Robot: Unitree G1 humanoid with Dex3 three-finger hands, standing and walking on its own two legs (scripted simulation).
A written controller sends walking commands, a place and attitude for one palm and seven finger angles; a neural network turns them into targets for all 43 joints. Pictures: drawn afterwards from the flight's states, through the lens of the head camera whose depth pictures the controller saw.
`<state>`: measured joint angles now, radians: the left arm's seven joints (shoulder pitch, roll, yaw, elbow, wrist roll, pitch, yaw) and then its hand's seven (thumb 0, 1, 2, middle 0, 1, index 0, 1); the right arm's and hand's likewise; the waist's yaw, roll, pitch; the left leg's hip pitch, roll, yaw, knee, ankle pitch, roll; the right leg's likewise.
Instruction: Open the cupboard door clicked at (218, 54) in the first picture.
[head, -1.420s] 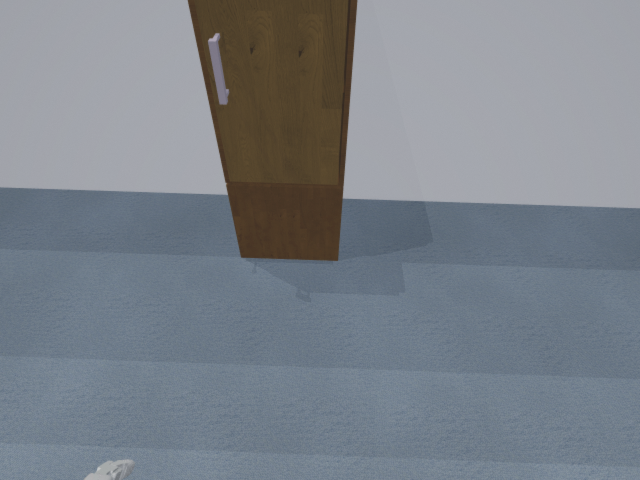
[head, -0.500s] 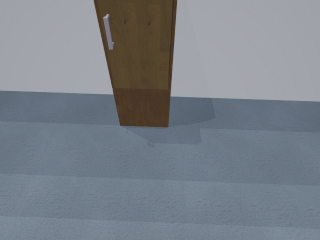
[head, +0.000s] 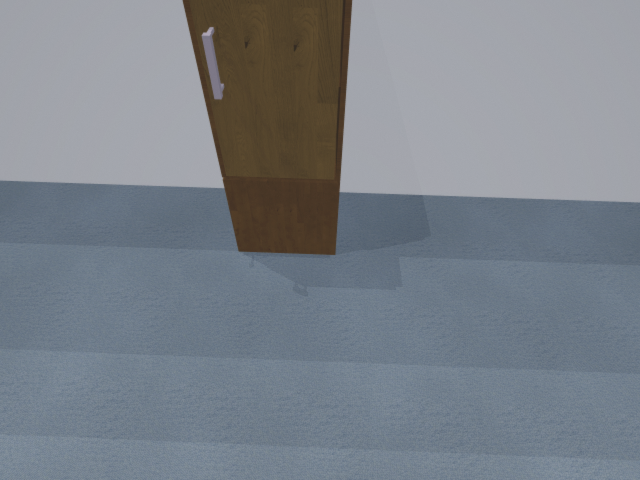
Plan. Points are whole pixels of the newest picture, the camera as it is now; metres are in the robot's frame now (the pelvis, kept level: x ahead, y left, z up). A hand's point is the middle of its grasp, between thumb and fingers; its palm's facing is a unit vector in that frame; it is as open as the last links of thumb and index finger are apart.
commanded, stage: look at it before walking up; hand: left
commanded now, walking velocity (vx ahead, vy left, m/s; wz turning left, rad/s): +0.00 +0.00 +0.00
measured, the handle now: (214, 64) +1.04 +0.34 +0.03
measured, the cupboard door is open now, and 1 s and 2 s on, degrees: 0 0 0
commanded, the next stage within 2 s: walk to a spot facing it in 0.02 s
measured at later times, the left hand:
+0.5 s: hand out of the picture +0.03 +0.24 -0.19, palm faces +0.16 -0.96 -0.23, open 7.3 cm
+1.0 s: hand out of the picture +0.08 +0.25 -0.17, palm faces +0.34 -0.92 -0.19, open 7.3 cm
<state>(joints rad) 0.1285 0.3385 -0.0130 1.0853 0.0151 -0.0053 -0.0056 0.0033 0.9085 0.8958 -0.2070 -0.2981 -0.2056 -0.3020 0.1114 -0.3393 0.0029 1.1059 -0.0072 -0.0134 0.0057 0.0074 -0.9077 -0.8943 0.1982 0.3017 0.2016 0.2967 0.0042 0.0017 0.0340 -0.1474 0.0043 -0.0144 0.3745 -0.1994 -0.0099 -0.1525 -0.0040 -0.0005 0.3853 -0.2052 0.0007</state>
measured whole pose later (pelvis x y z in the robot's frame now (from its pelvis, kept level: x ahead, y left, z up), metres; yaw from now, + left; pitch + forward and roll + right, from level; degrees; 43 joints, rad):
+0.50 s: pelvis -0.02 +0.03 -0.02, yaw +12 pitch -2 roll -1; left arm 0.17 0.26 0.02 0.96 0.03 0.03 0.01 0.00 0.91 0.90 -0.21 -0.30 -0.21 -0.30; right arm 0.22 -0.24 -0.03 1.01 -0.01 0.05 0.03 0.01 -0.91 -0.89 0.20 0.30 0.20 0.30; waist -0.02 -0.03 0.08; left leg -0.31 0.02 0.06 0.68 -0.38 -0.02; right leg -0.23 -0.11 -0.17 0.61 -0.34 0.04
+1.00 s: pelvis +0.08 +0.05 +0.00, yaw +22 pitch +1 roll +0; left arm 0.21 0.21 0.05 0.99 0.03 0.01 -0.02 0.01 0.91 0.90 -0.20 -0.30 -0.20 -0.30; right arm 0.43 -0.14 -0.04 1.06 -0.02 -0.04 -0.01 0.01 -0.91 -0.89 0.20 0.30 0.20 0.30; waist -0.05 -0.02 -0.01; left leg -0.09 -0.07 -0.09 0.34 -0.26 0.06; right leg -0.49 -0.08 -0.04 0.76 -0.27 0.07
